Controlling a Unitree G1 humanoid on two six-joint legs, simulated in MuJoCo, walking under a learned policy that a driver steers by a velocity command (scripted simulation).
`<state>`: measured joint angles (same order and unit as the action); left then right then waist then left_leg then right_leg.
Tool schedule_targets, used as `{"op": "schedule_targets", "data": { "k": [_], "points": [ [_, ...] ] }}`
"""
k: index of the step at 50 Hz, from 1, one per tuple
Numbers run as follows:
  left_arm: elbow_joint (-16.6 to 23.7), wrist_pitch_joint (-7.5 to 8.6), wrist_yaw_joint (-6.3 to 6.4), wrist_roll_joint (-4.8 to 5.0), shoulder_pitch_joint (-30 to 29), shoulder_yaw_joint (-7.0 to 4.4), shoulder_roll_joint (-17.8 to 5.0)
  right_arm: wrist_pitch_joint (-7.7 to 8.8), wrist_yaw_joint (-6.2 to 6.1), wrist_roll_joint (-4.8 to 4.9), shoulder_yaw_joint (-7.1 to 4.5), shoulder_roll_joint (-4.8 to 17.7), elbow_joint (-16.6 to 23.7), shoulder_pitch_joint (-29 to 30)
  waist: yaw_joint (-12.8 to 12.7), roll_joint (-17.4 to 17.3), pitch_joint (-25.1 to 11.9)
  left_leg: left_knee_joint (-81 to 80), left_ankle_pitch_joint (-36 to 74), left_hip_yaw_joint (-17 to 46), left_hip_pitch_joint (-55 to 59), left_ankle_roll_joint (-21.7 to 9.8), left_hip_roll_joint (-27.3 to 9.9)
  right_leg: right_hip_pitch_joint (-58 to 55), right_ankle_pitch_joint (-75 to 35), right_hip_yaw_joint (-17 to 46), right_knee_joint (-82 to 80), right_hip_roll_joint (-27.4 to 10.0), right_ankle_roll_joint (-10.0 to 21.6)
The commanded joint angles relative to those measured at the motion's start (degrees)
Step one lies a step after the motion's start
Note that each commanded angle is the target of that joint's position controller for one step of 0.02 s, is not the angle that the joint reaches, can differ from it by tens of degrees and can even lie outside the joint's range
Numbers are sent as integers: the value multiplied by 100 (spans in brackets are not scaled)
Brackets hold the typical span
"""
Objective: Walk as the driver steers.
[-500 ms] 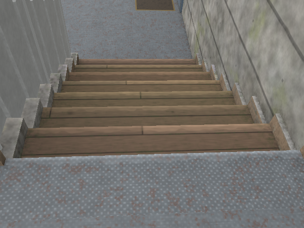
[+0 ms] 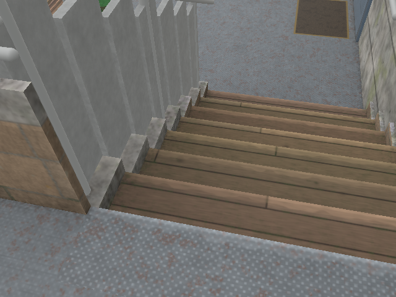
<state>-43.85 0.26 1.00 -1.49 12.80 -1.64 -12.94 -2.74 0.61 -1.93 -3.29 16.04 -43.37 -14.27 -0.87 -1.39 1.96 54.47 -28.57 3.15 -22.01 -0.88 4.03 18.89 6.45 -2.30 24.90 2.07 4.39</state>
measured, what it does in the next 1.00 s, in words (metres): walks ahead, turning right: left foot, then right foot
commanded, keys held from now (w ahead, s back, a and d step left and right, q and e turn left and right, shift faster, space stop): w+e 0.74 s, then w+q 0.26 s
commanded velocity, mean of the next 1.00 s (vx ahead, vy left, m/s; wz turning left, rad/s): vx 0.43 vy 0.00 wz -0.33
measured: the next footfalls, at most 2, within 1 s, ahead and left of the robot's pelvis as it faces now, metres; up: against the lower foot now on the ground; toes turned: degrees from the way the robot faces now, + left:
left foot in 0.10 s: +0.04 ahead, +0.09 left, +0.00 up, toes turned -3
right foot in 0.58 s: +0.29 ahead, -0.20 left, +0.00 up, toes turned -23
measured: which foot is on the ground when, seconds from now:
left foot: up 0.00-0.08, down 0.10-0.60, up 0.62-1.00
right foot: down 0.00-0.12, up 0.14-0.56, down 0.58-1.00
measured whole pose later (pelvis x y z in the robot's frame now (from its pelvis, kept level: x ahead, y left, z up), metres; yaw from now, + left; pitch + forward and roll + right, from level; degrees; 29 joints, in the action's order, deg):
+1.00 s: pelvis +0.37 -0.19 +0.00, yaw -24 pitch +0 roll -1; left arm -47.8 3.1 0.5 -0.8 24.0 -2.1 -14.0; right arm 0.9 2.3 -1.9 -1.7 14.1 -43.8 -9.9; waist -1.9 -2.7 1.9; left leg 45.9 3.0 -1.0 -39.9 -1.7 -3.7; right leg -2.2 16.2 0.6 13.7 8.6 7.1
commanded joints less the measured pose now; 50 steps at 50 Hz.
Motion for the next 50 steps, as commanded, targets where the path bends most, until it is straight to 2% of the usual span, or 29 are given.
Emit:
{"op": "schedule_targets", "data": {
  "k": [1, 3, 4, 5, 6, 7, 8, 9, 10, 12, 16, 20, 24, 26, 27, 28, 29, 30, 31, 32, 33, 34, 35, 37, 39, 42, 45, 49, 50],
  "points": [
    [220, 11, -112, 19, 13, -231, -858, 50, -17, -9, 8, 275, 53, -707, 264, 1095, -216, -1238, -224, -478, 808, -156, 106, 293, 2238, 1847, -1641, -1108, 750],
    [181, -90, -112, 69, 79, -320, -1021, 156, -47, 22, 36, 255, -58, -954, 444, 935, -166, -2346, 321, -632, 1543, -329, 174, 628, 2640, 1903, -1627, -981, 664],
    [191, -152, -85, 112, -22, -359, -1046, 220, -77, 7, 52, 222, -185, -1330, 690, 871, -69, -3162, 836, -791, 2298, -452, 228, 1126, 2928, 1737, -1535, -732, 427],
    [289, -164, -57, 107, -251, -364, -919, 285, -135, -54, 19, 418, -330, -1875, 973, 757, 88, -3789, 719, -699, 3321, -582, 138, 2072, 2998, 1385, -1211, -255, -92],
    [341, -120, -72, 194, -45, -242, -325, 359, -198, -85, -41, 735, -312, -1815, 842, -853, -66, -4426, -649, 1042, 3685, -681, -1410, 2720, 2992, 870, 789, 188, -198],
    [575, -45, -78, 161, -396, -223, -338, 372, -243, -56, -164, 1161, -84, -1164, 747, -1505, 531, -5199, -2096, 2913, 2316, -1153, -2801, 3243, 2048, 437, 2013, 351, -193],
    [541, -19, -144, 36, -452, -340, -760, 439, -310, 0, -69, 790, -54, -715, 376, -482, 898, -5228, -1791, 2531, 1737, -1171, -2599, 2961, 1324, 1060, 2564, -42, -135],
    [360, 12, -245, 38, 10, -385, -763, 534, -310, 41, -29, 654, 15, -327, 19, -441, 712, -5166, -1207, 2048, 1688, -992, -2317, 2782, 959, 1038, 2855, -15, -156],
    [184, 14, -287, -24, 342, -408, -813, 621, -298, 69, -15, 575, 66, -192, -76, -344, 459, -5131, -512, 1510, 1920, -857, -2089, 2692, 777, 943, 3189, -10, -220],
    [61, -13, -346, -119, 489, -406, -683, 730, -297, 114, -2, 512, 12, -342, -19, -261, 264, -5048, 348, 717, 2072, -796, -1836, 2713, 601, 652, 3792, -145, -335],
    [309, -60, -382, -78, -140, -334, -447, 758, -190, 19, 11, 384, -322, -1042, 317, -300, 466, -4882, 1418, -87, 2294, -837, -1733, 3131, 240, 468, 3766, -362, -425],
    [640, -70, -503, -103, -842, -241, -330, 777, -153, 6, 4, 432, -486, -1202, 491, -441, 666, -4707, 2386, -616, 2338, -838, -1797, 2958, -65, 173, 2732, -513, -377],
    [962, -40, -599, -105, -1318, -169, -275, 755, -180, 29, -28, 598, -635, -1285, 566, -462, 734, -4388, 3400, -1025, 2503, -755, -1964, 2307, 323, -413, 1669, -456, -35],
    [976, -33, -565, -92, -1094, -189, -324, 723, -192, 40, -48, 732, -686, -1206, 386, -556, 489, -3721, 5113, -1334, 2539, -639, -1948, 1499, 754, -710, 1344, -143, 244],
    [887, -15, -516, -87, -695, -240, -408, 699, -202, 42, -77, 857, -722, -1186, 158, -588, 172, -2973, 6304, -1491, 2504, -592, -1951, 831, 993, -830, 1303, 127, 379],
    [668, 31, -452, -96, 106, -323, -554, 666, -213, 57, -104, 978, -723, -1143, -247, -536, -366, -1845, 6750, -1617, 2268, -514, -1898, -234, 970, -801, 1076, 388, 530],
    [340, 84, -357, -135, 1099, -456, -841, 667, -206, 70, -85, 940, -654, -1099, -708, -216, -1024, -384, 5833, -1689, 1385, -347, -1729, -1794, 847, -380, 741, 332, 714],
    [319, 106, -251, -126, 1458, -627, -1563, 699, -100, 153, 93, 223, -289, -1257, -622, 1040, -1775, 1714, 1842, -1571, -790, -55, -1125, -3661, 2173, 2265, 260, -1451, 1303],
    [446, 74, -221, 89, 1562, -677, -1838, 782, -42, 135, 47, 400, 24, -896, -702, 1248, -2461, 2843, -171, -482, -1749, 99, -328, -4037, 1594, 4935, -830, -2365, 1780],
    [275, 31, -172, 94, 1406, -651, -1704, 808, -41, 123, -1, 584, 189, -203, -738, 665, -1664, 2907, 467, 6, -2317, 57, -665, -3686, 944, 3998, -856, -2077, 1593],
    [193, 37, -105, 97, 1166, -568, -1418, 874, -48, 154, 53, 486, 212, -202, -462, 519, -903, 2621, 924, -148, -2268, 35, -895, -2802, 88, 3150, -749, -1934, 1469],
    [225, 66, -101, 93, 849, -486, -1142, 872, -59, 88, 55, 451, 137, -285, -180, 174, -531, 2100, 1127, -143, -1927, 18, -1080, -2031, -515, 2575, -762, -1574, 1222],
    [273, 90, -94, 122, 597, -426, -994, 777, -51, -15, 52, 435, 112, -447, 88, 192, -356, 1821, 1118, -117, -1540, 66, -1157, -1410, -858, 2191, -850, -1285, 1104],
    [349, 182, -106, 138, 452, -372, -867, 558, 12, -103, 38, 403, 70, -672, 277, 308, -388, 1535, 1136, -174, -1166, 175, -1155, -899, -1227, 1818, -1005, -990, 1120],
    [210, 286, -96, 182, 618, -343, -842, 412, 56, -105, 57, 276, 66, -672, 338, 332, -287, 1014, 1533, -283, -1269, 241, -1168, -753, -1153, 1512, -1262, -892, 1058],
    [8, 329, -121, 176, 1033, -302, -847, 395, 68, -72, 49, 249, 236, -6, 114, 380, 122, 100, 2433, -380, -1682, 223, -1200, -858, -1700, 1279, -1467, -887, 817],
    [-61, 349, -82, 184, 1214, -248, -853, 450, 143, -47, 74, 162, 352, 528, -77, 411, 120, -756, 3221, -452, -1721, 47, -1026, -1283, -2463, 933, -1364, -834, 447],
    [-203, 347, -15, 71, 1391, -197, -820, 425, 189, 34, 106, 159, 409, 872, -175, 415, 205, -1029, 3143, -519, -1392, -113, -634, -1571, -3107, 498, -1280, -933, 307],
    [-251, 368, 37, -85, 1440, -235, -971, 436, 180, 18, -12, 377, 189, 451, -110, 601, -66, -96, 3561, -402, -1351, -278, -495, -1963, -3651, 494, -908, -1216, 337]
  ]
}}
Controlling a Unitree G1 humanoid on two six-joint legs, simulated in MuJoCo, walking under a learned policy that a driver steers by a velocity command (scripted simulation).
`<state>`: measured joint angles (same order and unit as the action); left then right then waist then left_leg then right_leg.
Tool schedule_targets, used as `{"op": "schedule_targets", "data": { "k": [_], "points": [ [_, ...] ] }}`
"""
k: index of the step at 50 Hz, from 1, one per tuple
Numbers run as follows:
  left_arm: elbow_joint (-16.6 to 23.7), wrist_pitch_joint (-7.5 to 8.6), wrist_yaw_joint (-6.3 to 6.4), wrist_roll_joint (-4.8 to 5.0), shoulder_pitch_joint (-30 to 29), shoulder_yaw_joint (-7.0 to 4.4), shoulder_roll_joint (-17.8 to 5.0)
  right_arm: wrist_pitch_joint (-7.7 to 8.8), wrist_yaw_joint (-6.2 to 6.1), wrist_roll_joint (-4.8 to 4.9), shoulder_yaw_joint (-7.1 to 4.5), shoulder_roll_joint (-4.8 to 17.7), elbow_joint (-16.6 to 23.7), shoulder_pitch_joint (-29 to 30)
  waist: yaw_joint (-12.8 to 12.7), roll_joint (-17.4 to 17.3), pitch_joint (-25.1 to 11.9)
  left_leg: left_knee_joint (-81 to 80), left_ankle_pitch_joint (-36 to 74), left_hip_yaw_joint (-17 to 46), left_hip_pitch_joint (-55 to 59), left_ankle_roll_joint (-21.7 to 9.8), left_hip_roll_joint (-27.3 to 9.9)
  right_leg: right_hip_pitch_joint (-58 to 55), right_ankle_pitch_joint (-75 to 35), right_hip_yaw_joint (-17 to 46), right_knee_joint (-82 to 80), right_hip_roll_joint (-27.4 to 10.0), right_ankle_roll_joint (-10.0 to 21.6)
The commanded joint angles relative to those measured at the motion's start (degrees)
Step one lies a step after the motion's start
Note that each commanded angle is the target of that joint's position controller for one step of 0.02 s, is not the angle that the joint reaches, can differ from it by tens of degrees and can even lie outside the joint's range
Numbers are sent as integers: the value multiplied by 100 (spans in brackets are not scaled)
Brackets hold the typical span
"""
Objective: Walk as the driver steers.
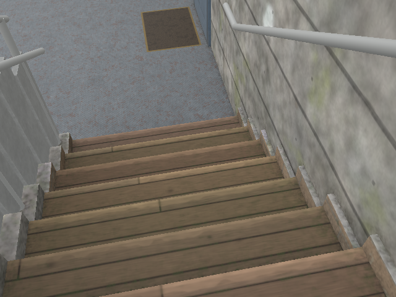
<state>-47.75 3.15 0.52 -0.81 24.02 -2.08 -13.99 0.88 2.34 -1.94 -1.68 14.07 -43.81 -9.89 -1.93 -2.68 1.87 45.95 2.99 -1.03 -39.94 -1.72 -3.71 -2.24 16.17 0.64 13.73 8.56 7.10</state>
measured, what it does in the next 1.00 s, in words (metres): goes down, turning left: left foot, then right foot 0.17 m lower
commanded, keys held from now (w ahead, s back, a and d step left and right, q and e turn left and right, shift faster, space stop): w+q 0.90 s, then w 0.10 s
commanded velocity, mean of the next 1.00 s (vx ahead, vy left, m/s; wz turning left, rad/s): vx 0.50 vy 0.00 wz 0.49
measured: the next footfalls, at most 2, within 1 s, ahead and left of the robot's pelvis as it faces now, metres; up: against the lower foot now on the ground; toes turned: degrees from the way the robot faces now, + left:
left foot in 0.12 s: +0.19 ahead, +0.07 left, +0.00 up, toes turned +4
right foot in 0.72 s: +0.53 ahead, -0.01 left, -0.17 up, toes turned +28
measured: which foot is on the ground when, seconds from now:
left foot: up 0.00-0.10, down 0.12-0.72, up 0.74-1.00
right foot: down 0.00-0.14, up 0.16-0.70, down 0.72-1.00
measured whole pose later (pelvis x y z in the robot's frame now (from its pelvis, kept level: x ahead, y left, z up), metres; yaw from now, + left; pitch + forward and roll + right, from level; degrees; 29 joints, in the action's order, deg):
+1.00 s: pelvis +0.50 +0.06 -0.19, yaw +33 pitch -1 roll -1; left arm -54.4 4.9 0.0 -0.6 31.1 -1.3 -12.8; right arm -2.0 0.6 -2.5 -3.6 14.5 -48.7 -9.7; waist -1.4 -2.8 -0.3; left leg 69.5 -0.6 7.3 -46.3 -3.7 1.4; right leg 11.0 25.3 -7.0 36.9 3.5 4.7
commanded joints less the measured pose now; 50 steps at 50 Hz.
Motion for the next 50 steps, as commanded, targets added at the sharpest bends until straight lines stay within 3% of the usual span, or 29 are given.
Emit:
{"op": "schedule_targets", "data": {
  "k": [1, 3, 5, 6, 7, 8, 9, 11, 17, 18, 22, 23, 25, 30, 33, 35, 36, 37, 38, 39, 40, 41, 42, 43, 44, 45, 46, 49, 50],
  "points": [
    [148, 76, 130, -167, 260, -182, -854, 85, -11, 5, -217, 684, 166, -179, 106, 555, -64, 806, 15, 258, 215, -307, 321, -143, -4996, 104, 537, -1919, 37],
    [296, 74, 180, -10, -196, -134, -891, 65, -59, -36, -160, 535, 253, -114, 233, 534, 36, -75, -1002, -676, 1790, -400, 930, 718, -6335, -319, 785, -1595, -77],
    [167, 4, 295, -73, -271, -150, -1062, -1, -129, 64, -249, 714, -8, -1318, 761, 953, -119, -818, -2249, -85, 2776, -723, 848, 730, -6843, -185, 2290, -1876, -260],
    [181, -64, 318, -73, -697, -196, -1172, 17, -152, 106, -336, 845, -200, -2177, 1369, 744, -324, -1682, -1842, 169, 3240, -1068, 694, 797, -5942, -473, 4111, -1620, -330],
    [379, -35, 289, -125, -547, -119, -728, 53, -165, 139, -367, 1152, -249, -2418, 1086, -476, -699, -1648, -216, 1651, 4184, -1366, -378, 1937, -1214, -680, 6256, -900, -375],
    [596, -27, 175, -123, 280, -63, -386, 96, -142, 244, -339, 1293, -56, -1994, 189, -1117, -1169, -1938, 1489, 4507, 5277, -2355, -1469, 3842, 1717, 58, 7404, -117, -596],
    [600, 18, 134, -222, -119, -83, -785, 114, -127, 380, -387, 1158, 13, -1741, 450, -350, -868, -2402, 689, 4256, 4839, -2530, -1425, 4394, 1147, 532, 7175, -478, -560],
    [632, 25, 98, -72, -734, -209, -1107, 81, -139, 201, -323, 918, 154, -1180, 199, 362, 31, -2723, 415, 3166, 3393, -2173, -1038, 4089, 494, 502, 6327, -922, -630],
    [600, -459, -14, -253, -906, -105, -485, 134, -301, 255, -270, 911, -84, -1757, 123, 158, -129, -2605, 2110, 1902, 2845, -1536, -116, 3672, -349, 24, 4832, -1130, -914],
    [510, -453, -43, -231, -851, -140, -517, 150, -305, 147, -274, 960, -91, -1898, 200, 125, -289, -2428, 2051, 1962, 2988, -1494, -120, 3754, -1043, -11, 5086, -1128, -776],
    [788, -383, -12, -172, -1928, -341, -920, 207, -418, 222, -249, 914, -294, -2445, 519, -30, 77, -2111, 807, 2441, 3932, -1293, 19, 5095, -1612, 520, 4057, -1225, -763],
    [861, -327, -42, -172, -2134, -259, -790, 220, -486, 308, -254, 886, -316, -2281, 478, -11, 162, -2063, 118, 2116, 3183, -1156, 328, 4469, -2434, 271, 3134, -1053, -791],
    [820, -280, -114, -209, -2220, -207, -505, 224, -503, 221, -180, 696, -235, -2122, 600, -152, -16, -1621, -309, 2220, 2588, -1079, 496, 3645, -3489, 118, 2838, -805, -791],
    [1040, -171, -158, -186, -2321, -101, -363, 160, -476, 87, -181, 690, -139, -1992, 769, -333, 104, -531, -638, 2604, 2369, -1107, 699, 3142, -3298, 244, 1974, -550, -725],
    [878, -36, -22, 41, -1691, -105, -324, 41, -659, 3, -130, 526, -224, -1839, 655, -253, 195, 502, -1030, 2704, 2480, -958, 850, 2093, -3932, 678, 554, -933, -676],
    [477, 32, 113, 81, -413, -167, -398, -14, -630, 18, -130, 636, -325, -1723, 131, 267, -120, 2522, -1118, 2223, 2852, -981, 1125, 1168, -4818, 426, -801, -1219, -661],
    [216, 5, 151, -41, 331, -263, -638, -27, -546, 96, -156, 641, -299, -1774, -7, 628, -410, 4033, -1947, 1801, 1836, -879, 1264, -260, -4696, 468, -429, -1420, -593],
    [203, -5, 117, -97, 1047, -312, -875, 24, -425, 264, -177, 382, -280, -2042, -154, 1480, -1286, 6298, -5259, 1252, 162, -690, 1713, -2249, -6124, 935, 1695, -2184, -344],
    [266, 31, -68, -157, 1134, -240, -841, 35, -505, 476, -111, 299, -229, -2770, 132, 1758, -1831, 7435, -5585, 1094, -1165, -606, 1338, -3211, -7178, 1613, 3212, -3071, -24],
    [361, 31, -142, 9, 1149, -278, -799, 22, -556, 324, -98, 458, -316, -2633, -44, 1464, -1879, 7839, -5131, 805, -1778, -581, 970, -2885, -5683, 1874, 2845, -3270, 367],
    [410, 103, -97, 22, 844, -319, -924, -34, -567, 107, -151, 765, -181, -2021, -109, 1147, -1325, 7470, -4039, 471, -2195, -382, 852, -1711, -2399, 2615, 1649, -3545, 1082],
    [370, 116, -57, 70, 338, -263, -679, -152, -513, -171, -227, 976, -22, -984, -69, 487, -382, 7014, -3344, 528, -2185, -406, 612, -190, -290, 2653, 704, -3157, 1093],
    [257, 196, -30, 4, 411, -240, -836, -262, -480, -193, -247, 919, 117, -613, -53, 885, 256, 6608, -3240, 701, -2055, -345, 469, 831, -574, 3026, 660, -3429, 1266],
    [108, 277, -65, -57, 268, -97, -537, -296, -466, -139, -296, 863, 100, -270, 205, 282, 914, 5096, -2159, 1234, -1860, -288, 311, 1724, -1321, 2244, 733, -2872, 685],
    [-5, 313, -77, -41, 341, -65, -508, -343, -423, -102, -276, 638, -72, -500, 369, 429, 1033, 4627, -1836, 1192, -1450, -245, 327, 2351, -1712, 1874, 834, -2677, 400],
    [-1, 347, -62, -22, 89, -41, -432, -336, -274, -5, -253, 466, -112, -522, 630, 441, 975, 3179, -914, 1137, -707, -70, 319, 3065, -1212, 1182, 560, -2209, 149],
    [-11, 359, -1, 58, -29, 1, -478, -284, -161, -78, -248, 372, -111, -342, 550, 685, 866, 2360, -299, 1040, -365, -5, 420, 3158, -1474, 1045, 576, -2107, 288],
    [-359, 291, -44, 1, 511, -76, -750, -301, -118, -49, -252, 167, -594, -792, 527, 1094, 109, 2523, 372, 808, -83, -224, 517, 2295, -2770, 974, 1021, -2260, 326],
    [-377, 257, -50, 33, 578, -66, -676, -293, -129, -37, -275, 231, -623, -565, 460, 782, 154, 2316, 462, 872, -296, -314, 529, 2060, -2438, 897, 1066, -2239, 233]
  ]
}}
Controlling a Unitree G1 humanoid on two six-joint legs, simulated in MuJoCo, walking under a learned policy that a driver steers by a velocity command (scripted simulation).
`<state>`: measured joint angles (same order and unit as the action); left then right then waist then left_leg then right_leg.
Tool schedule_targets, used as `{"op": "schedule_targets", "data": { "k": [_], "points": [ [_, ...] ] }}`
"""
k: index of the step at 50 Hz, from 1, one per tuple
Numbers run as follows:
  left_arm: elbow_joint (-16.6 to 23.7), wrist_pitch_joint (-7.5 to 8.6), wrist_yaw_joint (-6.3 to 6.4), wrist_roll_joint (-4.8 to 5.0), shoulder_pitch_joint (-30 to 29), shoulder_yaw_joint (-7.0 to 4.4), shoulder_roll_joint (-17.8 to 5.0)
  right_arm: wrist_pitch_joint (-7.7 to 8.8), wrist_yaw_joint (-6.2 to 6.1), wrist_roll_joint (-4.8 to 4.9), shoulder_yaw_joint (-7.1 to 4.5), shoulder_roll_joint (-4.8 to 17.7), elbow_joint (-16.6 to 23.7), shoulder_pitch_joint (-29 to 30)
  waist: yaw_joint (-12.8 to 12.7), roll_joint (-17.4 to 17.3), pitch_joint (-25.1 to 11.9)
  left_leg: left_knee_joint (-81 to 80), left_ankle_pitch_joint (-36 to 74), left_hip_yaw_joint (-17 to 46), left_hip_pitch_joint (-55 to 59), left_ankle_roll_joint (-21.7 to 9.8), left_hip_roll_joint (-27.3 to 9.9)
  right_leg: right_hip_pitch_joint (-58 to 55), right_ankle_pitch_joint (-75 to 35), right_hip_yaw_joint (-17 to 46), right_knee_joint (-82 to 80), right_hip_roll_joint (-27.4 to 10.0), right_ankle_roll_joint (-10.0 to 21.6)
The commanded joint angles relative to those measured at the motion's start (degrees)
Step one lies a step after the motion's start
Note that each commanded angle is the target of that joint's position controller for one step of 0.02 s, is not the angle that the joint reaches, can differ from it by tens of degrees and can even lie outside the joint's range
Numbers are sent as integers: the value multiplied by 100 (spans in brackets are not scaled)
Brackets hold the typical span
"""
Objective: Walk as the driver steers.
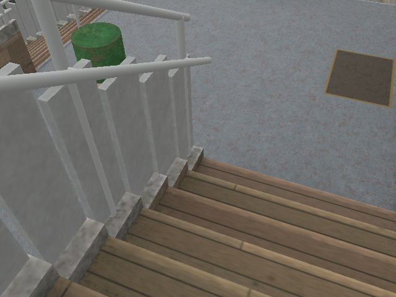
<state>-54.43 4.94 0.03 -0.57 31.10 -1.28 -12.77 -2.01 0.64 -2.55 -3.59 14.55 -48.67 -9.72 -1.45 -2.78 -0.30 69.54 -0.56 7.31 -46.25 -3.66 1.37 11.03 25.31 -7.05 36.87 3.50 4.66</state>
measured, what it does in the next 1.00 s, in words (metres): goes down, turning right: left foot 0.17 m lower, then right foot 0.17 m lower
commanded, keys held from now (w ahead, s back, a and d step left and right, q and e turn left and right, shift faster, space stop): w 0.24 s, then w+e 0.76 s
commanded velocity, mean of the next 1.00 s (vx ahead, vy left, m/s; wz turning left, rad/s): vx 0.50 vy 0.00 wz -0.23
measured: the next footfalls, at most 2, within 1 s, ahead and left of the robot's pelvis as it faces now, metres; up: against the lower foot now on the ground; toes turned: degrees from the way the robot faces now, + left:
left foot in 0.34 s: +0.35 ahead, +0.14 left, -0.17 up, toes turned +4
right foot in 0.92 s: +0.60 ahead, -0.10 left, -0.34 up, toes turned -19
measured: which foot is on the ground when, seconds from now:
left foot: up 0.00-0.32, down 0.34-0.94, up 0.96-1.00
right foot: down 0.00-0.34, up 0.36-0.90, down 0.92-1.00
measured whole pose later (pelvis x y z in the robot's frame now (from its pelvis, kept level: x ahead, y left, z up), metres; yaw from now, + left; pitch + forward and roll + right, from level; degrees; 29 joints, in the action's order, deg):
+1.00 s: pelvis +0.51 -0.01 -0.33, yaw -17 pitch -1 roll +1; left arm -51.1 0.5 -2.1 -0.6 4.5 -3.5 -12.7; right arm 2.1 -2.5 -1.0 -2.2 12.1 -57.5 -24.6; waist 4.2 -1.3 4.1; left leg 110.5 -48.5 -5.7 -25.2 -2.1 -6.8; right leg 22.4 13.6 -2.4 34.7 2.8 5.4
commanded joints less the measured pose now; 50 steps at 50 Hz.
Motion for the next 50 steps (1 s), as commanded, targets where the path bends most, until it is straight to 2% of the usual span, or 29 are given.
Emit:
{"op": "schedule_targets", "data": {
  "k": [1, 7, 9, 11, 13, 15, 16, 17, 18, 19, 20, 21, 22, 23, 25, 27, 29, 31, 35, 36, 39, 42, 44, 45, 46, 47, 48, 49, 50],
  "points": [
    [107, 84, 37, 18, 222, -103, -585, 38, 13, -1, -136, 281, -106, -158, 219, 618, 576, -465, 1249, 565, -439, -182, -76, -25, -2437, 1828, -1026, -1683, 479],
    [-271, 230, 161, -203, 1004, -73, -560, 422, 13, -93, -63, 174, 348, 1804, -461, 372, 1066, -2503, 1924, 406, -1426, -94, 2, -955, -1639, 1806, -247, -1542, 630],
    [-134, 246, 11, -174, 460, -28, -447, 451, 243, 11, 32, -29, 283, 1649, -432, 387, 830, -3417, 3474, -570, 1005, -187, -67, 602, -1087, 1078, -318, -1222, 420],
    [-185, 174, -58, -94, 376, -29, -429, 334, 298, 162, 102, -117, 298, 1795, -623, 627, 952, -3779, 3219, -855, 1906, -118, -208, 840, -979, 995, -163, -1166, 381],
    [-422, -31, 42, -177, 612, 15, -269, 341, 208, 157, 111, 4, 233, 1659, -752, 572, 1252, -4529, 2599, -896, 1731, -94, -405, 9, -1784, 1131, 417, -1169, 424],
    [-600, -222, 210, -342, 831, 24, -405, 432, 58, 132, 49, 178, -92, 716, -475, 362, 835, -5299, 2148, -939, 2517, -84, -459, -683, -3180, 1202, 1942, -1157, 512],
    [-612, -290, 279, -289, 701, -7, -548, 466, -4, 86, -13, 264, -429, -398, 53, 328, 357, -5749, 2470, -891, 3773, -111, -537, -380, -3562, 1207, 3277, -1107, 554],
    [-699, -292, 294, -153, 852, -95, -669, 450, -34, 44, -133, 508, -771, -1173, 401, -59, -260, -5721, 2734, -833, 5275, 17, -682, 340, -2246, 965, 4798, -718, 436],
    [-828, -302, 290, 62, 1277, -120, -356, 479, 35, -97, -134, 827, -834, -1597, 291, -639, -654, -3933, 5499, -327, 6982, -270, -1508, 2258, 2388, 770, 7073, -17, 208],
    [-649, -211, 381, 323, 1810, -86, -212, 442, 47, 57, -118, 876, -824, -2059, 264, -715, -1711, -2346, 6774, 491, 8367, -732, -2580, 3514, 2833, 1382, 7657, -201, 84],
    [-572, -198, 406, 254, 1338, -117, -454, 390, 91, 179, -77, 605, -744, -2051, 473, -121, -1513, -3171, 4623, 609, 7861, -811, -2608, 4080, 2059, 1303, 6752, -521, 60],
    [-288, -293, 366, 92, 665, -111, -374, 384, -31, 158, -207, 897, -749, -1659, 460, -776, -1096, -4115, 896, 1202, 6875, -1318, -2787, 4526, 1452, 1040, 6752, -624, 4],
    [-279, -368, 230, -163, 206, -191, -626, 408, -88, 222, -30, 281, -495, -1018, 227, 174, -501, -4916, -933, 783, 5278, -1102, -2267, 3770, 226, 1042, 5490, -854, -76],
    [-248, -406, 159, -365, 60, -238, -496, 514, -167, 219, -41, 298, -561, -880, 112, -335, -172, -4852, -614, 994, 4222, -1208, -2460, 3233, -371, 1218, 5032, -903, -146],
    [-184, -542, 44, -350, -315, -180, -16, 681, -197, 238, -10, 233, -779, -996, -131, -36, 621, -5090, 31, 334, 2515, -1031, -2008, 2445, -1167, 1308, 3637, -943, -407],
    [-59, -608, 6, -396, -577, -189, -54, 748, -224, 298, -87, 447, -891, -1127, -179, 33, 394, -4966, 1041, 228, 2554, -1130, -2058, 2416, -1351, 1202, 3362, -901, -397],
    [-133, -634, -28, -271, -374, -256, -173, 761, -161, 201, -97, 481, -729, -1088, -273, -226, 74, -4631, 1107, -39, 2833, -1024, -1974, 2565, -2206, 1078, 3415, -806, -253],
    [107, -561, -83, -255, -1104, -344, -257, 817, -181, 293, 27, -42, -907, -1154, -215, -106, 349, -4404, -403, -396, 3015, -571, -1602, 3008, -3738, 1571, 2347, -866, -79],
    [454, -483, -227, -246, -1987, -359, -269, 884, -224, 170, 127, -33, -986, -1334, -2, -37, 535, -3743, -1828, -814, 2557, -335, -1528, 2596, -5648, 1381, 1266, -519, 30],
    [447, -508, -192, -213, -2124, -335, -186, 861, -229, 117, 97, 201, -944, -1391, 99, -98, 557, -3486, -2277, -782, 2676, -311, -1605, 2632, -5582, 1262, 1149, -480, 5],
    [824, -435, -161, -209, -3199, -270, -169, 810, -281, -25, 108, 262, -1005, -1939, 678, 166, 1123, -2889, -2550, -747, 3137, -316, -1771, 3036, -5412, 1095, 102, -509, -50],
    [934, -401, -287, -101, -3443, -180, -62, 610, -409, -1, 94, 265, -1037, -2144, 886, -48, 1305, -2337, -1762, -982, 2892, -291, -1803, 2073, -4885, 493, -619, -542, -58],
    [696, -443, -312, -36, -2895, -242, -233, 495, -372, -78, 56, 365, -1090, -2172, 681, 118, 1141, -1296, -913, -1207, 2932, -325, -1825, 1289, -4244, 330, -1012, -565, 167],
    [380, -444, -265, 3, -1925, -334, -429, 478, -398, -99, 6, 566, -1060, -2012, 177, 110, 658, -246, -178, -1225, 3083, -386, -1866, 502, -4043, 405, -1419, -595, 327],
    [-64, -478, -247, -97, -920, -437, -632, 512, -398, 53, -42, 698, -942, -1797, -282, 428, -33, 1128, 603, -1486, 2882, -412, -1604, -868, -3958, 50, -1541, -241, 385],
    [-268, -477, -234, -285, -383, -542, -959, 528, -360, 138, -55, 602, -925, -1901, -574, 1115, -177, 3632, -1775, -1964, 1787, -240, -881, -1972, -4861, 358, -1378, -444, 705],
    [-238, -466, -214, -155, -152, -587, -1450, 508, -322, 246, 0, 183, -647, -2261, -221, 1974, -1024, 5834, -5397, -1589, -965, -4, -428, -4286, -7677, 1653, 1140, -1629, 1342],
    [-52, -528, -181, 194, 9, -593, -1480, 520, -298, 234, 50, 339, -249, -1766, -621, 1245, -2009, 5770, -4960, -1092, -1521, 115, -668, -4435, -6879, 2654, 672, -2148, 1663],
    [-7, -611, -45, 109, 86, -596, -1600, 559, -308, 214, 83, 251, 261, -927, -792, 1310, -1915, 5449, -4494, -967, -2427, 271, -397, -4074, -3729, 3932, -871, -2723, 2056]
  ]
}}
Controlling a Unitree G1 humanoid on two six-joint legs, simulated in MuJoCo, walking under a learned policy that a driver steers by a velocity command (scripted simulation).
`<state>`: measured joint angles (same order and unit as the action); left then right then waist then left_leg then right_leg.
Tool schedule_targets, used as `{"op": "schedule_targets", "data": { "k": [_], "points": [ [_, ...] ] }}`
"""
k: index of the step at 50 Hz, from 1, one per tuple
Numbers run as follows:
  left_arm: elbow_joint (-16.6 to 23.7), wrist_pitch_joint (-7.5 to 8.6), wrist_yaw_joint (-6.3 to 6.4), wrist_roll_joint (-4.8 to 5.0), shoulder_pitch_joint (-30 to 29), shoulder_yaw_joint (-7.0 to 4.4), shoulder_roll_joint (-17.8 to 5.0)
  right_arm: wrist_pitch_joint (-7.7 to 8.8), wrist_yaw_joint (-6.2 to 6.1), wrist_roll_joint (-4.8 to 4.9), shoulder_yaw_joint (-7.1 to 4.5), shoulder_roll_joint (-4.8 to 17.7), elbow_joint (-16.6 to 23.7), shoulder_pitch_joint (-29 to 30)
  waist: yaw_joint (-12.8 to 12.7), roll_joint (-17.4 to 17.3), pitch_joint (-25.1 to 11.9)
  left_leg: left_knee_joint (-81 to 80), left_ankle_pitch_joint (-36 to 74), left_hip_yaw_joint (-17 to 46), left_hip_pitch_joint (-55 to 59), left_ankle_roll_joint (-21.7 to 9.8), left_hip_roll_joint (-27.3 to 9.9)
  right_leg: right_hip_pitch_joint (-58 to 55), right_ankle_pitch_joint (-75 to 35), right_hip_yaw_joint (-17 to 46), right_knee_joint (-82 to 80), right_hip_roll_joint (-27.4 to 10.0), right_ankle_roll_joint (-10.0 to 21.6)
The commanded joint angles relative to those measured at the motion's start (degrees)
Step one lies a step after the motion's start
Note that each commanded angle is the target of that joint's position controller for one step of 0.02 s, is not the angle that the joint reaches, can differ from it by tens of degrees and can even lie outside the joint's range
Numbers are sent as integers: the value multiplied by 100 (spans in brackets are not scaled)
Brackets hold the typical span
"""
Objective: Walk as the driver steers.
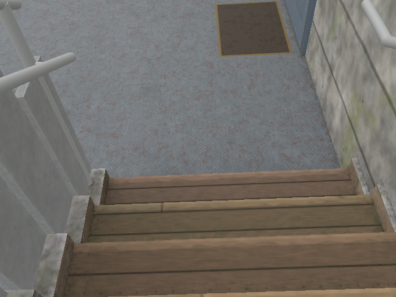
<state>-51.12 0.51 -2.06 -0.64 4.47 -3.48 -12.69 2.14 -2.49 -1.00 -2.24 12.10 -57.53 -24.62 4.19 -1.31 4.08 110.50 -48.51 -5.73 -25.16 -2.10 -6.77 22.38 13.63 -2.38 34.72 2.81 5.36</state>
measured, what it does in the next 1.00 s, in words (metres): goes down, turning right: left foot 0.17 m lower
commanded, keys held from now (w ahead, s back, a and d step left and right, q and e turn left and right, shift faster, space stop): w+e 0.48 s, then w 0.52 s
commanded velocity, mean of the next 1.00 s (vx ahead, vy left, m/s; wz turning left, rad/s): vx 0.50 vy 0.00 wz -0.41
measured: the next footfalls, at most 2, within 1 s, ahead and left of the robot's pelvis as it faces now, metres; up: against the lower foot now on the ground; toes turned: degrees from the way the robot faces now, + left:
left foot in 0.52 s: +0.43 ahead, +0.14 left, -0.17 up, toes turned -22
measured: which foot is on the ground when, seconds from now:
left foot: up 0.00-0.50, down 0.52-1.00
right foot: down 0.00-0.54, up 0.56-1.00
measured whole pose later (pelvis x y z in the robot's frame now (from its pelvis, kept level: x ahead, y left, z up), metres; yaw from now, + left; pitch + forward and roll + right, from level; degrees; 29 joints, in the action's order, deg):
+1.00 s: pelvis +0.50 +0.05 -0.21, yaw -21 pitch -1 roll +0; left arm -54.7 0.1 -2.6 -1.6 1.0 -2.2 -11.4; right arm 4.5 -2.5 -2.4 0.1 7.4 -62.1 -37.8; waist 5.9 2.2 0.1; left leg 47.1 -39.0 -1.1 -6.7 -6.6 6.4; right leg 36.8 -22.0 2.5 41.0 -0.4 3.8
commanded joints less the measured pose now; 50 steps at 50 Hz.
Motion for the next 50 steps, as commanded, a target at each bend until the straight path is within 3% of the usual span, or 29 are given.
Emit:
{"op": "schedule_targets", "data": {
  "k": [1, 3, 5, 6, 7, 8, 10, 12, 18, 20, 22, 24, 25, 26, 27, 28, 29, 30, 31, 32, 34, 36, 38, 39, 40, 42, 44, 45, 50],
  "points": [
    [-351, -209, 268, 46, 2416, -294, -1322, 132, -29, -139, -17, 455, 1109, 1023, -1210, 526, -1315, 670, 785, 662, -4735, 81, 180, -3948, -342, 3727, -1313, -2630, 1859],
    [-300, -80, 245, -113, 1880, -49, -772, -53, 6, -238, -6, 408, 936, 815, -606, 129, -416, -612, 1929, 940, -3872, 105, -15, -1589, 803, 3357, -1139, -2185, 1511],
    [-8, 154, 261, -85, 1065, 160, -531, -191, 81, -243, 129, 129, 1338, 1441, -106, -7, 242, -2779, 3756, 716, -2713, 404, 173, 868, 1021, 2638, -1649, -1280, 1101],
    [-48, 208, 289, 59, 1052, 83, -679, -210, 121, -256, -121, 569, 1047, 975, 99, 29, 94, -4312, 4548, 829, -1556, 477, 80, 1175, -355, 2149, -1514, -895, 1127],
    [-139, 201, 308, 56, 1259, 3, -950, -245, 146, -353, -68, 394, 759, 372, 166, 437, -465, -4159, 4748, 571, -759, 479, 244, 1150, -1793, 2042, -1248, -897, 1161],
    [-204, 202, 286, -6, 1455, -56, -1049, -253, 167, -244, -95, 369, 390, -308, 262, 764, -846, -3604, 5374, 587, -673, 453, 259, 666, -2315, 2063, -984, -985, 1200],
    [-305, 188, 309, 95, 1977, 2, -657, -255, 189, -121, -254, 736, 792, 896, -185, 372, -358, -4353, 5989, 1102, -2121, 389, 31, -349, -651, 2593, -658, -925, 1271],
    [-255, 153, 357, 38, 2465, 7, -585, -248, 245, -177, -261, 693, 1165, 2017, -660, 434, -50, -5045, 5806, 1363, -3252, 379, 28, -1199, 1111, 3385, -586, -1021, 1452],
    [66, 216, 482, -83, 2275, 27, -608, -54, 450, -268, -211, 497, 1409, 2464, -784, 460, 68, -6832, 6876, 1186, -1290, 427, 579, 68, 1490, 3172, 477, -398, 1203],
    [159, 137, 475, -119, 2273, 22, -604, -57, 471, -71, -105, 294, 1527, 2586, -981, 823, 99, -7661, 6470, 1045, -497, 438, 691, 278, 1137, 2889, 735, -216, 1006],
    [233, 87, 503, -221, 2344, 46, -568, -7, 447, 130, -147, 412, 1533, 2331, -1136, 1077, 154, -8519, 6424, 1338, 245, 364, 459, 110, 865, 2925, 1099, -133, 853],
    [77, -30, 646, -283, 2391, 50, -640, 27, 320, 300, -275, 644, 1193, 1391, -721, 778, 211, -9635, 6834, 1429, 927, 313, 150, -242, 548, 2933, 2295, -72, 785],
    [-24, -46, 632, -281, 2559, 47, -702, 58, 272, 264, -314, 662, 958, 786, -469, 165, 109, -10090, 7012, 1218, 1647, 337, 212, -146, 565, 2641, 3167, 146, 706],
    [-172, -27, 528, -216, 2798, 3, -716, 55, 244, 102, -338, 758, 616, 136, -287, -276, -195, -9688, 6667, 1046, 2579, 327, 219, 230, 1043, 2192, 4384, 411, 681],
    [-311, 65, 412, -133, 3215, 16, -332, 47, 294, 16, -332, 954, 355, -631, -240, -910, -724, -8235, 7629, 1589, 3904, 200, -301, 1635, 3448, 1813, 6247, 845, 529],
    [-271, 131, 384, 135, 3757, 21, -149, 42, 348, -43, -277, 1019, 259, -1104, -508, -1133, -1337, -6530, 8252, 1747, 5003, 454, -837, 2932, 4036, 1389, 8108, 710, 398],
    [-146, 155, 460, 176, 3584, 62, -269, 10, 377, 92, -326, 1221, 165, -1421, -376, -1615, -1635, -7001, 6867, 2780, 4897, 358, -1403, 3889, 3328, 984, 9068, 515, 365],
    [118, 137, 475, 44, 2706, 70, -395, 38, 278, 192, -416, 1392, 47, -1280, -194, -2101, -1179, -8641, 3407, 4230, 4334, -184, -1743, 4791, 2479, 548, 8781, 413, 231],
    [110, 33, 432, -212, 1576, -22, -817, 87, 284, 150, -216, 709, 262, -704, -54, -566, -122, -9071, 2183, 3568, 3026, -126, -1214, 4808, 1360, 908, 8011, 83, 291],
    [175, -46, 360, -135, 1267, 14, -569, 126, 302, -65, -124, 593, 236, -568, -89, -874, 180, -8853, 3190, 3461, 2128, -226, -1117, 4458, 1060, 955, 7547, -20, 245],
    [-51, -144, 255, -82, 1378, 57, -291, 230, 294, -143, 49, 250, 67, -568, -601, -295, 512, -8430, 4071, 2561, 666, -140, -526, 3736, 95, 1367, 6090, -90, 153],
    [-1, -148, 149, -78, 1028, 66, -225, 311, 243, -66, 130, 253, 187, -214, -824, -494, 453, -8843, 4791, 2111, -372, -291, -336, 2611, -908, 1013, 3957, 10, -102],
    [-203, -218, 133, -249, 1021, 88, -51, 266, 194, -33, 44, 573, -8, -663, -770, -853, 22, -8743, 5937, 2203, 200, -612, -464, 2161, -1469, 729, 3397, -62, -146],
    [-406, -240, 128, -166, 1332, 48, -122, 256, 195, -5, 4, 649, -62, -813, -844, -934, -269, -8537, 5914, 2188, 599, -610, -482, 2139, -2245, 803, 3624, -106, -49],
    [-398, -272, 152, -178, 1034, 18, -267, 260, 185, 42, -22, 635, -35, -925, -753, -583, -113, -8578, 5706, 2180, 777, -622, -502, 2354, -2226, 780, 3523, -189, -18],
    [-177, -125, 58, -61, 222, -20, -299, 276, 114, 95, 95, 152, -187, -1207, -594, -140, 283, -8249, 4144, 2147, 1384, -553, -175, 2981, -3117, 1082, 2117, -275, 37],
    [-210, -48, 34, -92, -247, 12, -125, 275, 39, -39, 86, 178, -341, -1630, -225, -369, 325, -8009, 4131, 2304, 1769, -649, -172, 3098, -3250, 928, 1852, -240, 11],
    [-87, 17, 7, -189, -649, 55, -106, 288, -9, -58, 105, 116, -299, -1603, -169, -89, 296, -7806, 3947, 2159, 1673, -676, -26, 2834, -3664, 752, 1228, -217, -78],
    [212, 108, -98, -6, -1491, 196, 98, 217, -46, -224, 171, 5, -539, -1922, 509, -303, 725, -7156, 4622, 2101, 1752, -692, 213, 2101, -3391, 192, -19, -225, -224]
  ]
}}
Keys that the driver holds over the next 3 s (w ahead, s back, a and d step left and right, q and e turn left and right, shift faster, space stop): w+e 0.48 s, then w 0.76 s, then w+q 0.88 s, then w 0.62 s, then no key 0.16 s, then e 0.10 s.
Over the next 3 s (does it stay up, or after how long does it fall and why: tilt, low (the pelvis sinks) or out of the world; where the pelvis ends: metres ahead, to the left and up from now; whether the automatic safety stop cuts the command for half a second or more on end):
stays up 1.60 -0.15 -0.83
